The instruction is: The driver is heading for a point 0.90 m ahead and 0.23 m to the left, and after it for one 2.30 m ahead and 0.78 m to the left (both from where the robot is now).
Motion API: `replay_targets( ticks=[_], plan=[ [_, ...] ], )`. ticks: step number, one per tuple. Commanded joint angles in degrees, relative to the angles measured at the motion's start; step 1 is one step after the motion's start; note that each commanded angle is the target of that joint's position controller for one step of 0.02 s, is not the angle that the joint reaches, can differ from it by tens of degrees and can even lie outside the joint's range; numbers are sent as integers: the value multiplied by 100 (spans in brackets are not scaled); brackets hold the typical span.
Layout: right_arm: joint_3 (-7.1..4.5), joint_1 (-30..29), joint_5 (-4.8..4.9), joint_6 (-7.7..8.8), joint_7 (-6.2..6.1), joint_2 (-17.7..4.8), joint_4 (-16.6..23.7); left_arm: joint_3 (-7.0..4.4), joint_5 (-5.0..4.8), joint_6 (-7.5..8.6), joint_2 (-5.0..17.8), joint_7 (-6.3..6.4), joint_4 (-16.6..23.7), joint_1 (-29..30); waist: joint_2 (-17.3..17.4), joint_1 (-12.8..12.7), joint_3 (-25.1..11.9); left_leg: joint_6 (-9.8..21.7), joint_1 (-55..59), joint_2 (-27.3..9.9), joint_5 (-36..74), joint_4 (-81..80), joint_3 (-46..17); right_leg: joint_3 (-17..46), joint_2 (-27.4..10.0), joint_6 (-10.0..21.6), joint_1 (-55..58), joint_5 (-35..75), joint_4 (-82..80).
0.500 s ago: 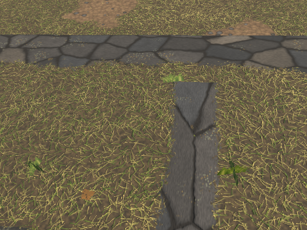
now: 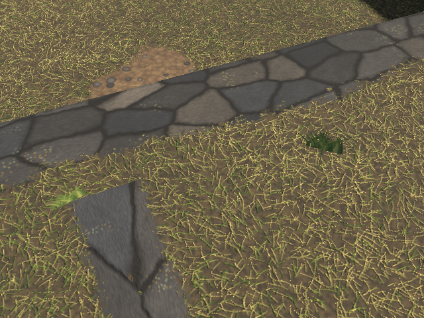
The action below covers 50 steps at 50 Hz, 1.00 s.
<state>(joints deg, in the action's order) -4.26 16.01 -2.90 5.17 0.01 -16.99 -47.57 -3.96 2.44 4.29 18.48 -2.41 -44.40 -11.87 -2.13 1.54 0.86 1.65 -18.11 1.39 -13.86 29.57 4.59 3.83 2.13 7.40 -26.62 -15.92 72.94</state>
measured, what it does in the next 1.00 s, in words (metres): walks ahead, turning left: right foot, then left foot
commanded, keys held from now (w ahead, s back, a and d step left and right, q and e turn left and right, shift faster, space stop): w+q+shift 0.80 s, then e+shift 0.20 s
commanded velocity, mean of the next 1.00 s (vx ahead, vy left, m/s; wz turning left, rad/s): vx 0.93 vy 0.00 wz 0.58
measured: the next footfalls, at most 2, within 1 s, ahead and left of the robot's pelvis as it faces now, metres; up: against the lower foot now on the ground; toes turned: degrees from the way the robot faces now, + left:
right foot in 0.26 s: +0.42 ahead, -0.12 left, +0.00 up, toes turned +8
left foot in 0.70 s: +0.77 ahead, +0.17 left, +0.00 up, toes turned +35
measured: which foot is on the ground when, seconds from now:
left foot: down 0.00-0.26, up 0.28-0.68, down 0.70-1.00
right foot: up 0.00-0.24, down 0.26-0.70, up 0.72-1.00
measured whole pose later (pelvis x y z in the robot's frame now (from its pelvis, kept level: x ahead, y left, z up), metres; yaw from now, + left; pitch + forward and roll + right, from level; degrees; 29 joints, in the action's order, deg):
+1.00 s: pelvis +0.83 +0.19 +0.00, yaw +40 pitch +1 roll +0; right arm -2.3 24.0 -2.4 6.2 2.8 -16.3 -47.4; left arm 0.8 1.9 3.9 13.5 -3.6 -37.0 -3.8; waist -0.5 2.7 4.0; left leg 8.8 -1.3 9.9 -18.7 20.1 -0.2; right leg 2.3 -4.5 -2.0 -41.6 -0.1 44.0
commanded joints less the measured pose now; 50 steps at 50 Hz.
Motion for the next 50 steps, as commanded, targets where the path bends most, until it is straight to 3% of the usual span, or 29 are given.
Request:
replay_targets(
  ticks=[1,3,6,9,10,12,13,14,15,17,20,23,28,30,31,33,34,35,36,37,38,39,41,44,46,47,48,49,50],
  plan=[
    [83,611,145,204,87,-26,-101,231,156,-4,-299,-108,653,124,629,-268,164,1039,849,-1444,-666,-1970,-2598,312,-630,-165,-1559,32,-456],
    [55,727,199,235,84,-194,-91,297,203,16,-156,-135,992,801,440,-255,407,1170,697,-1383,-163,-2258,-2358,43,-826,-380,-1859,521,-1205],
    [-60,610,232,239,112,-590,36,448,10,94,-197,-263,1200,1481,403,-191,507,938,-471,-931,884,-2680,-1476,-472,-508,-586,48,1373,-3117],
    [-111,1012,301,214,163,-880,-43,384,-45,116,53,-160,1202,1657,453,-75,384,888,266,-1126,2222,-2395,-1499,-592,-278,-561,661,1528,-3722],
    [-108,1148,304,191,165,-920,-96,322,-20,133,178,-82,1142,1476,466,-148,164,805,689,-1115,3129,-1821,-1427,-578,-148,-511,958,1292,-3973],
    [-137,1228,341,132,153,-1042,-149,140,83,181,478,101,697,-3,432,-838,-809,639,456,-741,3813,497,-1172,-624,-12,-395,2899,876,-4181],
    [-72,1046,355,143,161,-772,-3,-11,199,206,905,239,590,-983,160,-1319,-1389,551,-674,-398,2356,2243,-1049,391,-1092,-280,4180,-296,-4265],
    [102,1303,461,133,119,144,259,-94,373,195,1295,301,553,-1438,-961,-1030,-2024,485,-2083,-53,-1392,4180,-847,2811,-2789,-166,5103,-2210,-4898],
    [56,1310,542,75,84,-170,422,-132,207,123,1210,280,564,-1261,-1247,-885,-2203,575,-2587,-69,-961,4943,-930,4294,-2995,132,4675,-2845,-5774],
    [38,520,341,-54,135,-228,403,32,60,156,316,224,528,-484,-268,-609,-611,512,-2848,-567,-139,4727,-862,2399,-2367,51,3252,-1545,-5800],
    [49,349,162,-312,279,66,456,94,-44,277,20,213,216,-546,-386,-192,-96,365,-2582,-849,-68,4408,-825,855,-1947,-152,2358,227,-6067],
    [94,-385,106,-454,385,159,813,123,-156,394,-146,172,-53,-736,-270,-101,180,359,-3017,-905,439,4230,-629,-238,-1774,-266,2353,1691,-6275],
    [238,-1470,138,-428,583,28,1290,73,-120,437,211,252,-248,-731,-13,-16,661,619,-2127,-612,1725,2093,195,-1754,-1327,-541,2038,3170,-6698],
    [241,-1609,139,-419,603,-109,1308,30,-116,396,516,311,-293,-973,-3,8,561,815,-1429,-154,1722,1506,689,-2019,-1332,-655,2417,5411,-6282],
    [216,-1393,154,-415,577,-227,1242,-13,-102,329,715,359,-287,-1080,-153,146,350,891,-1101,79,1503,1423,826,-2035,-1400,-697,2741,6613,-5788],
    [69,-13,166,-410,479,-613,905,-125,-32,128,1115,454,-169,-822,-430,956,-435,1117,352,391,873,1400,693,-1911,-1669,-651,2826,7925,-3870],
    [-85,1207,157,-392,381,-880,533,-150,1,30,1171,446,-37,-571,-344,1463,-982,1302,1724,474,561,1154,353,-1742,-1704,-539,2275,7422,-2229],
    [-246,1514,192,-412,227,-1139,319,-129,43,-5,960,357,-53,-596,286,1400,-971,1451,2757,308,101,799,-211,-1718,-1022,-600,1084,3515,-115],
    [-335,944,193,-485,150,-1648,414,120,133,74,30,276,282,-822,1669,514,-649,1817,3399,-707,1316,1014,-2128,-1416,-130,-796,-1104,-1396,2164],
    [-418,909,142,-539,135,-1974,697,150,-26,215,283,261,919,-724,1519,497,-1869,2709,4442,-1452,-249,-528,-4558,-145,-22,-821,-2341,-1213,2594],
    [-400,848,157,-536,74,-1683,746,153,-3,343,552,264,958,-238,570,550,-1228,2459,3859,-1613,-1104,-1462,-5007,115,-354,-792,-2673,-732,2056],
    [-325,640,175,-497,35,-1369,675,162,-7,375,596,261,907,-149,-11,233,-405,2196,2834,-1469,-970,-1668,-4643,99,-581,-791,-2462,-376,1392],
    [-197,248,220,-307,-19,-1033,696,220,138,177,437,279,776,-354,-480,-342,142,1955,1236,-1135,759,-1590,-3566,43,-917,-931,-1575,-350,633],
    [-14,225,264,-22,40,-678,523,297,87,-100,106,218,666,-455,-555,-570,327,1524,-18,-635,4654,-1514,-1851,-407,-1023,-1053,-467,-99,-817],
    [10,268,290,53,89,-633,359,388,-39,-103,-189,141,742,-134,-23,-440,294,938,-45,-123,5581,-1483,-877,-777,-816,-821,-46,1028,-2027],
    [78,111,508,76,-81,-281,482,310,-376,177,-135,215,869,629,-42,-26,130,738,98,-112,4770,-1271,-849,-654,-688,-810,-155,1854,-2602],
    [28,859,-76,302,269,-879,288,512,-7,42,-375,-189,1086,717,713,-123,-637,418,154,17,4152,-1141,-440,-514,-368,-957,538,1929,-2998],
    [-164,796,-134,341,409,-1261,326,387,-21,-76,-118,-329,959,695,459,-121,-252,232,324,-176,4281,-1194,-419,-563,-157,-964,532,2192,-3078],
    [-188,551,-105,361,444,-1409,506,290,-85,-99,157,-350,824,601,400,-231,-124,25,418,-327,4356,-1161,-341,-554,-60,-1004,469,2380,-3211]
  ],
)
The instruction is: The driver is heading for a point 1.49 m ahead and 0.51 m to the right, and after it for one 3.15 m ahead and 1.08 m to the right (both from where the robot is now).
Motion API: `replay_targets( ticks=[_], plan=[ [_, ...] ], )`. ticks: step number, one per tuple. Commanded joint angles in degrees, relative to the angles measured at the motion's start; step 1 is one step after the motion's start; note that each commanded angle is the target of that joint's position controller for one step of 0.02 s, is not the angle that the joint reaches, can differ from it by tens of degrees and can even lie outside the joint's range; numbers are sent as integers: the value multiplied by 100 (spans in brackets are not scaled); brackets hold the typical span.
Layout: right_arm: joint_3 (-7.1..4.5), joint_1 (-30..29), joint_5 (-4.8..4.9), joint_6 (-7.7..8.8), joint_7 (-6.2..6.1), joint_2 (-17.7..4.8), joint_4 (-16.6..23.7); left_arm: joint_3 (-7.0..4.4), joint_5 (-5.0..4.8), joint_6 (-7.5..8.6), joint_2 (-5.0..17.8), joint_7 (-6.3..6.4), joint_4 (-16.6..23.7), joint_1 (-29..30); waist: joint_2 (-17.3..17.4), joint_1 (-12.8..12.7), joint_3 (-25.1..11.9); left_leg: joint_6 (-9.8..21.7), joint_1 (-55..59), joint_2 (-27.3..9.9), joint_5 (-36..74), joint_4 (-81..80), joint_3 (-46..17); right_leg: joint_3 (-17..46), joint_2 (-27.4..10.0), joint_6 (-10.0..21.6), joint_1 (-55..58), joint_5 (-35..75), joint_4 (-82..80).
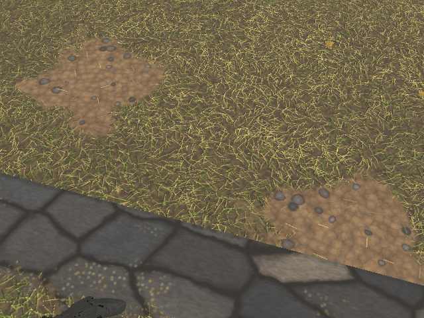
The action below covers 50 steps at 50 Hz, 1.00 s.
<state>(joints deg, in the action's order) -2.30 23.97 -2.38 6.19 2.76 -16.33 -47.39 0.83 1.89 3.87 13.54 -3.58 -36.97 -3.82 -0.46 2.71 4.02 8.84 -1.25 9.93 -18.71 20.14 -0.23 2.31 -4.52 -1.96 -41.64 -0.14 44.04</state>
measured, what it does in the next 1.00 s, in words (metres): walks ahead, turning right: right foot, then left foot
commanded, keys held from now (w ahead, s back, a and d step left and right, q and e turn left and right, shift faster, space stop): e+shift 0.68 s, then q+shift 0.22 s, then w+q+shift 0.10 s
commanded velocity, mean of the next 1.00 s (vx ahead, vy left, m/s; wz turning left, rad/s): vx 0.13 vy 0.00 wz -0.50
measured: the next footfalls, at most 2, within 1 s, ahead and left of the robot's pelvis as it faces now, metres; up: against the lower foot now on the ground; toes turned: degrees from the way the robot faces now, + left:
right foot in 0.10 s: +0.29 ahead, -0.11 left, +0.00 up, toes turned +1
left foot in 0.58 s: +0.40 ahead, +0.04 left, +0.00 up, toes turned -35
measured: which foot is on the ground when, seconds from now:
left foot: down 0.00-0.08, up 0.10-0.56, down 0.58-0.92, up 0.94-1.00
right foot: up 0.00-0.08, down 0.10-0.58, up 0.60-0.86, down 0.88-1.00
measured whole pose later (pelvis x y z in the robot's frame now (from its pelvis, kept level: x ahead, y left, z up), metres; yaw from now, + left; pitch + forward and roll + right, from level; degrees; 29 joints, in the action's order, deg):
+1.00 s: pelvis +0.33 -0.05 +0.00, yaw -32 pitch +2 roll +0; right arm -3.1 16.0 -2.9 5.1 2.8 -16.8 -41.4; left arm -0.2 2.0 4.8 16.4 1.7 -38.4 -10.0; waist -1.0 1.2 -0.2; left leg 4.0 -19.3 2.1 -26.9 42.5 -0.7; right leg -3.7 -3.5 1.3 -14.5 -17.4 28.9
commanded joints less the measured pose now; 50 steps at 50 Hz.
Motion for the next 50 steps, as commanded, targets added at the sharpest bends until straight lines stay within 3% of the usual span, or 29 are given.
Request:
replay_targets(
  ticks=[1,3,4,5,6,7,8,9,10,11,16,20,26,28,29,30,31,33,34,36,39,41,43,44,45,46,47,48,50],
  plan=[
    [-358,-229,-145,264,145,-1437,484,-264,-112,-18,827,-212,-1,-328,290,-450,-328,-893,-1098,-1373,5261,-32,155,-335,662,-48,2007,912,-341],
    [-297,-616,-116,248,34,-1425,660,-392,-125,191,1140,-46,-438,-1297,453,-929,-346,-1357,-852,-1641,6780,827,199,-443,876,48,2364,487,-346],
    [-314,-1315,-80,222,-3,-1600,986,-494,-101,286,1333,81,-940,-2541,376,-1445,-462,-1839,-1108,-1533,7478,1775,350,-571,992,231,3186,536,-812],
    [-274,-1852,-108,171,28,-1604,1239,-629,-21,344,1487,225,-1509,-4157,-390,-2127,-1038,-2215,-1646,-1099,6332,4300,265,-167,783,882,4652,1595,-1474],
    [84,-620,-310,128,219,-73,1027,-615,242,422,1624,296,-1600,-3878,-1652,-1179,-2114,-2317,-3115,-144,-1466,6543,-44,1268,-53,2121,6615,4973,-955],
    [182,407,-209,86,189,271,1244,-674,178,459,1891,195,-1239,-3347,-753,-552,-3135,-2261,-3624,-160,-1786,6587,-1303,3663,-1376,3299,7254,6408,-1292],
    [-43,-588,73,-11,105,-743,1454,-685,250,468,1690,152,-892,-2061,116,-647,-1387,-2100,-4603,-368,-1620,6680,-1373,3841,-1380,2932,5836,4720,-1729],
    [-134,-750,33,-112,-28,-1115,1530,-680,102,409,1437,167,-694,-1210,248,-406,-1234,-1764,-4177,-565,-1499,6249,-1136,3246,-929,2653,4820,3314,-2158],
    [-133,-653,-272,-201,-178,-1056,1552,-548,-35,336,1077,160,-584,-824,325,-94,-1070,-1503,-3545,-871,-1287,5620,-1041,2891,-493,2466,3680,2613,-2655],
    [-35,-569,-421,-202,-288,-867,1545,-460,-88,320,1012,89,-530,-777,93,154,-844,-1367,-2810,-1165,-1210,4896,-1041,2705,-274,2385,2676,2622,-2928],
    [125,-903,25,-441,-342,-649,1585,-697,49,508,1606,17,-299,-1101,-112,35,-878,-1669,-1783,-1086,-143,3160,-487,2370,423,1742,2006,1119,-3021],
    [76,-1546,23,-451,-435,-677,1601,-678,-58,408,1475,126,-40,-1559,-419,-316,-739,-1623,-2291,-988,192,2296,-723,3007,285,1589,2931,-132,-2723],
    [48,-1896,225,-135,-533,-626,1307,-704,-104,223,1400,71,35,-1711,-442,-544,-959,-1425,-2489,-743,473,843,-691,3707,58,1650,4250,1716,-1906],
    [-39,-1321,304,-80,-484,-833,1058,-618,-50,150,1318,-8,109,-1155,-230,-121,-1061,-873,-990,-909,1875,-113,-783,3555,444,1259,3361,1296,-1709],
    [-126,-879,348,-24,-483,-1092,951,-468,-28,119,1026,-65,160,-1103,87,6,-1406,-168,428,-1545,3375,-134,-1248,3181,905,832,2480,284,-1319],
    [-276,-809,229,68,-506,-1670,1000,-316,62,106,521,-65,260,-1652,1291,-291,-1966,1544,2007,-3238,5848,-27,-2902,2031,1840,89,1049,-2976,-126],
    [-351,-1095,-27,65,-509,-1608,1143,-481,147,91,1151,-14,166,-1732,646,-79,-1316,1784,1660,-3849,5833,-150,-3106,1472,1519,-194,269,-4051,958],
    [-221,-1784,177,120,-491,-1065,1262,-637,170,-20,1525,162,-18,-1555,536,-349,-784,799,474,-2991,4789,-324,-1642,864,961,-376,637,-3466,2032],
    [-121,-2083,269,110,-500,-781,1395,-619,198,-28,1456,220,-87,-1521,672,-433,-789,549,51,-2698,4727,-346,-1070,621,847,-445,892,-3193,2295],
    [-145,-2033,222,62,-522,-858,1459,-373,259,34,938,121,149,-1006,652,-339,-794,648,-680,-2265,5065,-443,-625,-58,668,-478,1224,-2886,2849],
    [-308,-1780,183,-10,-465,-1226,1381,-159,72,-28,657,-81,311,-666,364,-200,-743,549,-730,-1827,4905,-425,-165,-405,285,-657,1488,-2350,1189],
    [-105,-1779,297,20,-204,-773,1229,-71,-42,-86,408,-246,-8,-787,395,-373,-752,-115,-1167,-1471,4971,218,-60,-381,100,-899,2526,-1604,-688],
    [-330,-1420,138,-50,52,-1333,1089,-270,-218,-83,1094,-66,-183,-1176,778,-471,-666,114,-1475,-1782,4762,360,-849,-627,682,-536,3294,122,-1659],
    [-408,-1227,104,-43,120,-1419,1032,-421,-206,-44,1581,119,-61,-1167,856,-477,-814,222,-1230,-2013,4459,312,-1241,-479,564,-147,3360,191,-1713],
    [-396,-763,101,-21,115,-1230,1030,-530,-134,26,1988,315,162,-866,393,-263,-1200,21,-1094,-1856,3782,536,-1268,-117,-92,553,3699,1491,-1500],
    [-306,-477,54,12,73,-938,1010,-560,13,80,1961,469,301,-748,-171,-235,-1659,-250,-1533,-1358,2067,964,-828,297,-794,1333,4329,977,-1575],
    [-233,-889,-45,46,50,-683,1164,-555,139,91,1774,609,174,-1336,-734,-668,-1590,-364,-2579,-829,-528,1465,-481,1175,-1421,2005,4802,-1161,-2186],
    [-188,-1344,-113,61,54,-473,1314,-447,141,79,1313,663,-75,-1783,-1094,-906,-915,-351,-3432,-713,-1445,2048,-156,2083,-1911,2170,4637,-3821,-3156],
    [-133,-1406,-127,-8,-89,-340,1163,-264,-63,205,721,705,-213,-1634,-1189,-783,-229,-396,-4161,-1270,-1280,3951,-295,2448,-2407,1770,4273,-4025,-3767]
  ],
)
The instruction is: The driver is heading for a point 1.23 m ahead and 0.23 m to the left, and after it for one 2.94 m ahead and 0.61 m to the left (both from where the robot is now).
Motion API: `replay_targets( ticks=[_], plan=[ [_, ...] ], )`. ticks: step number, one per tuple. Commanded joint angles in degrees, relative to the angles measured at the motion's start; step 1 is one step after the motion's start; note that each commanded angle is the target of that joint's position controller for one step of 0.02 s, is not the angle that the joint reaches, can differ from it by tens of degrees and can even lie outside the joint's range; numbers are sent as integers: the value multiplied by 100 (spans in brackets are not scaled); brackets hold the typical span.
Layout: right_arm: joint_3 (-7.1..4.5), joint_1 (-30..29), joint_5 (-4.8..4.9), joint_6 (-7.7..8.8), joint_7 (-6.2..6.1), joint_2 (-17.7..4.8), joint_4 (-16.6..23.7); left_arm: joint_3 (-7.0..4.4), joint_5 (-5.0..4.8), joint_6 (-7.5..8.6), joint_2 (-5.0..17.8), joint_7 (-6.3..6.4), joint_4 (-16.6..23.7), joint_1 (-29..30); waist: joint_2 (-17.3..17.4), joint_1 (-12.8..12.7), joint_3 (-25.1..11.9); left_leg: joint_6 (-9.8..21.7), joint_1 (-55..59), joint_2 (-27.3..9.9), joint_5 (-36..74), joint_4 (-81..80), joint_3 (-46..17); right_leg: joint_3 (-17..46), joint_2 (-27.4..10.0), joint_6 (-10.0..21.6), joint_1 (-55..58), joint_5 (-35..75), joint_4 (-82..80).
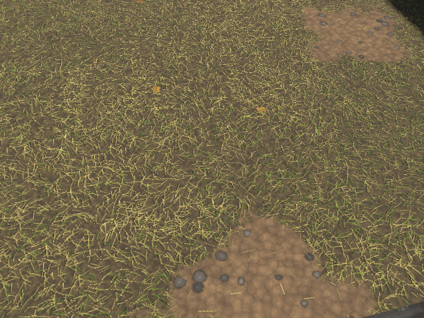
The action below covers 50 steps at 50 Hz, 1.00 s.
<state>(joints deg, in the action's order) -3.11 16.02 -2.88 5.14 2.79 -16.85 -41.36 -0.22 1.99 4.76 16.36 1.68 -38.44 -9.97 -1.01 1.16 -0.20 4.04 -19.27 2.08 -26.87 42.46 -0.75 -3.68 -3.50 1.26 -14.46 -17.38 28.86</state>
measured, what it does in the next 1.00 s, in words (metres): goes down: left foot, then right foot 0.19 m lower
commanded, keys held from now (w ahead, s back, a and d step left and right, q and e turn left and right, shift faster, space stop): w+q+shift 0.38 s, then w+e+shift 0.62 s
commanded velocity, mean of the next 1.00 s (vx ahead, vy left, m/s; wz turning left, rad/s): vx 0.84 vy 0.00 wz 0.07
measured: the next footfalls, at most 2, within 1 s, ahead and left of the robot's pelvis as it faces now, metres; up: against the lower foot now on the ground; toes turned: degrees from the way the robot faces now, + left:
left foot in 0.26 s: +0.14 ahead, +0.17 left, +0.00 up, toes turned +18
right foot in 0.90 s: +0.60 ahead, +0.22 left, -0.19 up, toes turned +6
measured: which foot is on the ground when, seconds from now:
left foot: up 0.00-0.24, down 0.26-0.88, up 0.90-1.00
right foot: down 0.00-0.26, up 0.28-0.88, down 0.90-1.00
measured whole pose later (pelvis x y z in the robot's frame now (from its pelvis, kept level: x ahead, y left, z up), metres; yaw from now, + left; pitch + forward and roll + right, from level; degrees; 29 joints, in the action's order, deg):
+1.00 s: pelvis +0.58 +0.24 -0.20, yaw +2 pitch +0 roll -2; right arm 0.9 19.3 -2.9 4.2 -2.2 -12.5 -51.3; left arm -4.2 2.2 2.1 17.8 -0.7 -55.0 -21.0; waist -2.6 -0.4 3.4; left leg -0.3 -24.2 -0.4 -33.3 103.4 -1.4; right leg -1.1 12.3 12.6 -12.3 -16.2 29.0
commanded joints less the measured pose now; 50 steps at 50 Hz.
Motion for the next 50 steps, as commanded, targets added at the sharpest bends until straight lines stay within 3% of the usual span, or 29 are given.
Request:
replay_targets(
  ticks=[1,3,6,7,9,11,12,13,14,15,16,18,21,24,25,28,29,34,37,39,41,43,44,45,46,47,48,49,50],
  plan=[
    [-43,-557,-118,84,-123,-262,531,-66,-56,163,214,151,-10,-714,-872,-427,195,50,-2273,-549,-182,2040,-268,2524,-2318,1199,1401,-1787,-2244],
    [-21,-360,-159,65,-95,-152,457,-64,-27,187,252,186,48,-210,-647,-217,321,-118,-1908,-556,367,1544,-28,1261,-1760,730,1232,-1416,-2422],
    [85,-442,15,64,229,66,402,-191,169,101,762,238,-129,-211,-634,-311,440,-373,-910,-580,542,549,305,-87,-1502,381,758,-746,-2419],
    [-134,-979,402,-329,209,-398,753,-465,-29,-63,1314,-26,-336,-683,-827,-462,422,-167,-1144,-601,1123,311,544,-416,-1154,246,897,-415,-1859],
    [-120,-918,335,-567,226,-419,908,-502,-125,-200,1112,-168,-400,-896,-1050,-468,206,19,-813,-518,916,106,722,-483,-1377,250,800,-883,-1643],
    [-169,-296,299,-633,200,-412,727,-524,-78,-281,1033,-127,-348,-634,-867,-53,282,234,7,-376,893,23,911,-568,-1515,161,135,-1318,-1220],
    [-229,333,293,-636,144,-443,487,-528,-19,-309,1002,-88,-288,-400,-542,359,215,373,779,-182,770,-100,964,-793,-1409,36,-339,-683,-465],
    [-385,1664,266,-605,28,-712,-31,-477,121,-353,801,-66,-239,-242,501,1018,-162,573,1974,-5,175,-421,542,-1222,-923,-126,-932,460,1687],
    [-461,1965,292,-578,-101,-1254,-101,-265,205,-377,76,-111,154,253,2541,1080,240,908,2200,-1104,-1453,-1841,-1912,-1043,-110,-364,-2821,-1566,4064],
    [-470,1352,359,-606,-141,-1519,349,-279,130,-313,274,-130,688,653,2414,918,-86,1405,2303,-1658,-1612,-3072,-4448,355,434,-448,-3992,-1559,4680],
    [-453,1061,298,-625,-190,-1399,428,-299,84,-229,518,-149,723,782,1529,744,72,1445,2292,-1950,-1159,-3048,-4343,655,89,-415,-4227,-1103,4774],
    [-396,719,218,-577,-201,-1109,481,-348,41,-176,756,-116,392,285,626,266,114,1269,1500,-1551,-321,-2667,-3334,759,-288,-380,-3329,-361,3897],
    [-202,282,264,-381,-157,-633,544,-311,80,-413,679,-127,117,-66,717,-64,136,1073,705,-1033,357,-2953,-2308,592,-344,-440,-2366,440,2994],
    [-235,554,291,-248,-144,-747,341,-238,33,-511,493,-285,81,369,377,65,392,945,833,-883,1421,-3239,-1586,333,-245,-326,-2303,1307,2310],
    [-316,895,179,-181,-141,-1014,195,-307,-27,-516,617,-329,-80,183,470,161,202,983,1354,-1037,1889,-3088,-1549,367,-205,-153,-2509,1714,2770],
    [-300,1790,200,-17,-227,-900,-335,-488,-177,-395,692,-430,3,835,176,410,664,716,2945,-1193,1888,-2867,-1375,1342,81,142,-4399,1877,2304],
    [-256,1537,193,51,-240,-841,-315,-484,-231,-354,621,-508,10,904,60,282,839,623,2265,-935,1550,-3145,-840,1156,297,155,-3847,2459,1460],
    [-118,1356,143,263,-443,-693,-600,-445,-118,-258,419,-729,-221,1203,23,252,873,229,1381,-908,1908,-2643,-54,495,537,376,-2349,4464,926],
    [-64,2058,54,275,-496,-631,-1049,-431,-61,-189,440,-650,-158,1522,150,573,1153,-15,2435,-857,3235,-2083,236,178,614,619,-2999,4101,853],
    [6,2408,18,206,-593,-550,-1387,-357,100,-195,353,-575,-6,1848,230,678,1311,-182,3176,-785,4563,-1577,628,-237,653,786,-3438,3724,480],
    [101,1991,77,148,-668,-527,-1358,-306,176,-179,324,-553,-318,911,121,190,864,-407,2564,-732,6299,-413,943,-785,909,871,-1479,4319,-217],
    [194,1347,83,64,-781,-468,-1309,-414,144,-282,562,-513,-1160,-1416,224,-904,-62,-429,1761,-858,7029,2257,844,-684,736,995,855,4690,-152],
    [97,504,190,11,-793,-688,-1154,-586,151,-303,829,-453,-1602,-2692,-629,-1733,-205,-568,704,-331,4814,5040,952,-75,318,1449,2057,4905,-777],
    [43,-721,208,-70,-703,-640,-888,-635,-10,-324,930,-365,-1910,-3458,-1192,-2352,244,-517,-923,475,-231,7496,1276,246,-12,1876,2996,5306,-1910],
    [116,-725,229,8,-628,-366,-375,-715,18,-297,1475,-283,-1994,-3441,-1189,-1616,114,-435,-3276,273,-1542,7736,599,701,-437,1728,4674,6404,433],
    [276,-25,377,86,-569,-215,-25,-652,5,-218,1391,-204,-1938,-3361,-726,-1039,-898,-566,-4482,-173,-1321,7092,-295,2237,-1318,2443,6172,6956,908],
    [297,11,111,106,-545,-464,-84,-626,-37,-255,1120,-178,-1775,-3029,759,-914,-1153,-546,-4587,-489,-984,6509,-563,2993,-1442,2687,5772,4797,450],
    [297,-53,-221,108,-457,-570,-208,-620,21,-298,1076,-202,-1677,-2672,1321,-693,-387,-409,-4655,-592,-875,6159,-322,3114,-1095,2484,4556,3152,-87],
    [262,-120,-262,178,-391,-579,96,-693,29,-181,1428,-61,-1532,-2067,344,-207,-190,-368,-4774,-643,-535,5313,-945,4605,-1729,2703,3598,1288,-831]
  ],
)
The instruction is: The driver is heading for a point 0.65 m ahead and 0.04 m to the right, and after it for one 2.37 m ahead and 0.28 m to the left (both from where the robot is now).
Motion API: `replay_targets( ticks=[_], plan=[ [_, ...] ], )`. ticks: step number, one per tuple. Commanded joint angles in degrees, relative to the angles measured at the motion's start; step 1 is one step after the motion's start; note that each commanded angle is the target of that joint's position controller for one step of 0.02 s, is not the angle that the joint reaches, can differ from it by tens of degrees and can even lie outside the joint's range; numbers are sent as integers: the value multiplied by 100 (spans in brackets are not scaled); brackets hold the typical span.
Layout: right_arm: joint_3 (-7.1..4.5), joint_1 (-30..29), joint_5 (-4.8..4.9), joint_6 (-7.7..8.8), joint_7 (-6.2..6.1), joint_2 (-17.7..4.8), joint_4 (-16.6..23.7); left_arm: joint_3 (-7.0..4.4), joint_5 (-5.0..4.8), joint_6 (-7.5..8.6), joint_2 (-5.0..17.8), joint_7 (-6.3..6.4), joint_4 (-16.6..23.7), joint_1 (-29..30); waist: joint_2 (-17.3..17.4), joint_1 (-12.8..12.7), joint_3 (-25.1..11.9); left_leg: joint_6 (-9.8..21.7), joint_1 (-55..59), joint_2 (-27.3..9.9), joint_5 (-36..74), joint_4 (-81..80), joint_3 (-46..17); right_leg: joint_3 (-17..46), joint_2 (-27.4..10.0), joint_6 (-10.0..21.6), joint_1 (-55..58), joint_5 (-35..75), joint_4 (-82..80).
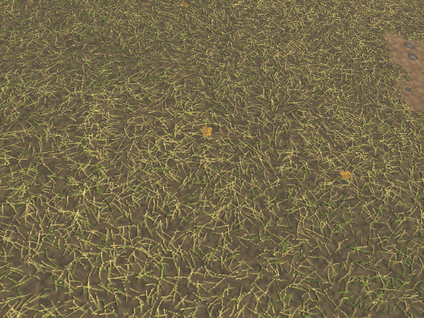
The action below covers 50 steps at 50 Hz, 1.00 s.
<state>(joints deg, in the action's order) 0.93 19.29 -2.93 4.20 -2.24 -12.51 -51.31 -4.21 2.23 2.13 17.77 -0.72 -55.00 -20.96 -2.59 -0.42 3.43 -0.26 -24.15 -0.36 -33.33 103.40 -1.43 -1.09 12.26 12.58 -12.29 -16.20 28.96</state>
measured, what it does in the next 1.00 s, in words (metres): walks ahead, turning right: left foot, then right foot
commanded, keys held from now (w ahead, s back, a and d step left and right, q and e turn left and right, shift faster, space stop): w+e+shift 0.46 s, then q+shift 0.54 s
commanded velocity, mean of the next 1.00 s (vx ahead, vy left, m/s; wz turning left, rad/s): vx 0.67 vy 0.00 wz -0.31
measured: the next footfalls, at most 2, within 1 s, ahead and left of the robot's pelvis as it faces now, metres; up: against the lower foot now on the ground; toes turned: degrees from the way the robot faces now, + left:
left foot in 0.18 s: +0.40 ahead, +0.21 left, +0.00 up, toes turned -13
right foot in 0.58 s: +0.69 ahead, -0.17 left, +0.00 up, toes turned -31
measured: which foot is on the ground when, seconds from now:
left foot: up 0.00-0.16, down 0.18-0.58, up 0.60-1.00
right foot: down 0.00-0.18, up 0.20-0.56, down 0.58-1.00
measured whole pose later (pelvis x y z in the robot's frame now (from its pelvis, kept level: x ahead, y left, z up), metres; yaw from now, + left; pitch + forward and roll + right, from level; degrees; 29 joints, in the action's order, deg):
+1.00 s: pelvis +0.72 -0.12 +0.02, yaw -16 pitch +0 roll -2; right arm -4.2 9.3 1.4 0.1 1.0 -15.9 -44.1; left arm -2.5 0.4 0.5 14.9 2.8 -47.6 -5.1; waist 2.0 -0.2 4.5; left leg -1.5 -34.7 -5.8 -3.5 44.3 3.5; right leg -16.7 2.7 5.3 -5.1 -16.3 20.5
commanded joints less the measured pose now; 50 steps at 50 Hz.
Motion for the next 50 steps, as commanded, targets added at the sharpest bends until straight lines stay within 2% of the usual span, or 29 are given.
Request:
replay_targets(
  ticks=[1,2,3,4,6,8,9,10,11,12,13,14,17,20,23,24,25,27,29,30,31,32,33,34,35,38,41,45,50],
  plan=[
    [-191,-1283,-270,175,155,-1226,1376,-226,-135,198,1127,279,369,-96,955,348,668,-304,-3362,-919,359,-2824,-1065,4440,-3248,1354,852,1366,-1692],
    [-218,-1572,-175,122,176,-1321,1418,-110,-85,261,902,273,537,455,1232,543,1252,-529,-1882,-1018,878,-4193,-936,3953,-2812,1163,-1097,1458,-2022],
    [-187,-1381,-104,120,222,-1141,1333,-119,-11,329,937,230,586,546,1371,621,1120,-552,-343,-943,1780,-5088,-667,3330,-2272,921,-2175,1801,-1914],
    [-156,-1018,34,106,295,-889,1201,-183,-94,391,1065,189,623,598,990,704,613,-438,1261,-625,2581,-5522,-305,2792,-1834,627,-2800,1718,-1771],
    [-221,-508,219,93,337,-834,951,-253,-225,407,1086,69,581,520,455,699,133,-315,2327,-248,3371,-5833,116,2177,-1306,317,-2633,2124,-1032],
    [-367,566,145,98,193,-1021,578,-274,-252,363,1099,-30,540,311,830,1176,-767,-181,3444,137,2677,-6518,192,1667,-664,-127,-1912,3320,1288],
    [-529,1581,67,111,96,-1396,451,-211,-221,413,924,-35,591,488,802,1814,-1341,-64,4295,-266,1877,-6646,-196,1531,-449,-320,-2115,3311,3059],
    [-563,2032,-1,99,38,-1692,427,2,-123,437,-41,4,916,778,2022,1701,-1739,124,4410,-1905,572,-7413,-2356,1144,-118,-415,-2582,-1161,5377],
    [-638,1181,-25,72,74,-1984,549,38,-360,410,-9,5,1401,65,3005,628,-1971,742,4302,-2825,-915,-9191,-5705,753,-293,-408,-3630,-1190,5958],
    [-606,366,-11,38,101,-1429,717,77,-135,205,138,32,1167,278,1731,520,-895,863,3558,-2559,-2427,-9028,-5188,655,-971,-379,-4073,-849,6107],
    [-547,31,36,24,132,-1047,714,57,-68,103,112,-43,1205,566,1078,487,-98,736,2669,-2272,-1785,-8844,-3971,512,-1254,-402,-4098,-567,5719],
    [-519,-40,-12,33,158,-905,580,78,-51,28,-20,-119,1318,814,856,396,162,591,2087,-2028,-794,-8855,-3070,495,-1448,-450,-3876,-451,5565],
    [-440,93,127,175,171,-612,200,163,-59,-184,-242,-340,1861,1449,1068,117,311,349,1465,-1760,868,-9267,-1302,487,-1758,-596,-3695,-83,5070],
    [-481,-435,147,336,214,-710,247,168,-83,-231,16,-382,2242,1895,911,-200,278,266,1275,-1469,2514,-9761,221,308,-1830,-647,-3234,926,3866],
    [-535,-392,171,372,209,-910,225,193,-79,-250,134,-488,2307,2204,408,-184,368,249,1622,-1186,3556,-10053,1341,-388,-1704,-464,-2521,1728,2250],
    [-524,-133,176,357,209,-915,152,239,9,-207,28,-495,2290,2339,247,-75,476,287,1643,-1159,4540,-9946,1465,-536,-1527,-406,-2122,1779,1675],
    [-528,127,169,329,199,-1019,107,253,49,-157,5,-468,2203,2241,284,-56,371,353,1879,-1216,6019,-9668,1441,-690,-1212,-364,-1674,1723,1354],
    [-583,269,179,219,136,-1465,73,181,110,-33,201,-373,1775,1161,633,-559,-291,382,2271,-1348,8037,-8187,1365,-592,-698,-272,-355,1428,781],
    [-571,212,268,123,103,-1540,105,21,184,45,575,-187,1027,-562,528,-1299,-1138,310,1627,-1012,6915,-5457,1333,-105,-946,-185,1845,2307,-100],
    [-400,621,253,146,140,-808,311,-160,-388,34,1415,19,1274,-40,-1364,-533,-1864,26,-213,-369,-98,-3185,704,1824,-2614,-298,3683,5481,977],
    [-368,1422,660,245,192,-968,109,-135,-172,72,1417,16,1521,19,-1293,-613,-3787,38,-1025,315,-591,-1638,-1058,3811,-3901,860,4749,4764,442],
    [-520,677,803,266,144,-1381,155,-117,-71,107,1118,-46,1451,128,-75,-778,-3376,-24,-923,135,3,-1667,-1177,3256,-3631,792,3719,4562,-209],
    [-526,280,796,246,91,-1280,337,-80,-176,219,979,-97,1323,503,257,-490,-2213,-81,-1040,-158,454,-2251,-865,2478,-3438,670,2598,4304,-465],
    [-516,101,674,182,5,-1123,256,-21,-207,321,770,-106,1263,924,635,-185,-1487,-194,-930,-464,789,-2527,-648,2024,-3221,445,1596,4375,-655],
    [-565,221,591,79,-21,-1096,162,34,-152,385,521,-112,1235,1203,566,44,-1153,-231,-625,-617,1025,-2656,-596,1553,-3062,333,897,4636,-845],
    [-606,415,568,-188,24,-782,169,65,-114,432,249,-35,1142,1520,120,357,-915,-273,-225,-770,1436,-3123,-448,484,-2766,3,88,4871,-1294],
    [-622,-30,498,-284,42,-670,468,49,-88,340,270,184,1079,1736,18,418,-638,-320,-613,-769,2151,-3815,-161,-298,-2577,-35,-43,4670,-1530],
    [-575,-494,436,-317,172,-596,734,31,-134,78,367,380,1113,1906,-16,243,-562,-280,-683,-675,3200,-5231,232,-956,-2423,-134,373,4158,-1429],
    [-606,-936,425,-413,449,-787,1178,-52,-245,-246,612,394,1106,1775,-70,43,-483,27,-866,-506,2795,-6133,643,-1142,-2812,-187,1241,4238,-818]
  ],
)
